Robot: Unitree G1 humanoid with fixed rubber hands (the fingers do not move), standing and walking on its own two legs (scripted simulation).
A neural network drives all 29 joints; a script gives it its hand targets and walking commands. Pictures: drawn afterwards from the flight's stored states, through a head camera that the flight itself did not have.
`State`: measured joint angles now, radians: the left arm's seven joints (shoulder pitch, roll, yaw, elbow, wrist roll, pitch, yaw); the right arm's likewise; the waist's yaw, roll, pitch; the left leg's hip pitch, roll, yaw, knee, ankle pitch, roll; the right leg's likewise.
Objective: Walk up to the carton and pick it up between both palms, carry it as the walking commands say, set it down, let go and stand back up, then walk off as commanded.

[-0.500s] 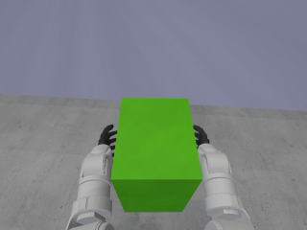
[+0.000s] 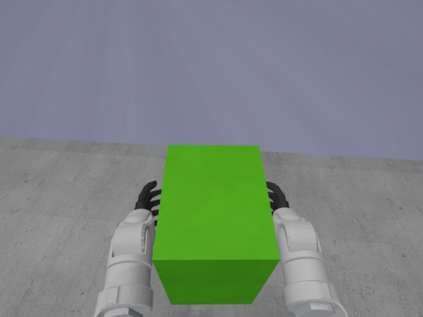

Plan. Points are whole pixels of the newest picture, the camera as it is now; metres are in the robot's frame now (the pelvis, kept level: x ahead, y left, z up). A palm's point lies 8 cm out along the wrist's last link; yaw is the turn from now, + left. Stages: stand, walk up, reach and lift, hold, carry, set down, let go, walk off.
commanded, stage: reach and lift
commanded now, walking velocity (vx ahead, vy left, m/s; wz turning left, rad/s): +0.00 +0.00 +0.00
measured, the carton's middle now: (212, 229) +0.30 +0.00 +0.01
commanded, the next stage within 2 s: hold in 0.20 s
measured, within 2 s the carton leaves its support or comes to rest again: neither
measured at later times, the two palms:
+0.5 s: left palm (143, 223) +0.28 +0.14 +0.06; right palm (283, 222) +0.28 -0.13 +0.05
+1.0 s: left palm (144, 222) +0.29 +0.14 +0.05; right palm (282, 221) +0.29 -0.13 +0.05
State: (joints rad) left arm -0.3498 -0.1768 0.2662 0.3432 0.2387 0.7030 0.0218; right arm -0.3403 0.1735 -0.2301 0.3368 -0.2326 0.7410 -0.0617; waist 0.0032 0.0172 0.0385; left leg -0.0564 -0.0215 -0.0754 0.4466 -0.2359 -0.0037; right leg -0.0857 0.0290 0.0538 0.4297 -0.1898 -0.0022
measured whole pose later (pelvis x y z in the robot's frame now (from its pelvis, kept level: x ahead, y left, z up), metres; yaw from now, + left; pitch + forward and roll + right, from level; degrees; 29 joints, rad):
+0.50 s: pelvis -0.01 +0.00 +0.00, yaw +0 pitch -10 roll +0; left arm -0.36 -0.18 0.28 0.36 0.25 0.71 0.02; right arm -0.35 0.18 -0.25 0.36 -0.24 0.75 -0.06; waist 0.00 0.01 0.04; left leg -0.07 -0.02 -0.08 0.48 -0.24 -0.01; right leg -0.10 0.03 0.05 0.46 -0.19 0.00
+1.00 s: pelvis +0.00 +0.00 +0.00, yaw +0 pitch -9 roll +0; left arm -0.31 -0.16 0.23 0.31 0.23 0.73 0.02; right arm -0.31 0.16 -0.19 0.31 -0.23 0.76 -0.06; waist 0.00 0.02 0.03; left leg -0.06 -0.02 -0.08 0.46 -0.24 -0.01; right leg -0.09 0.03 0.06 0.44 -0.19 0.00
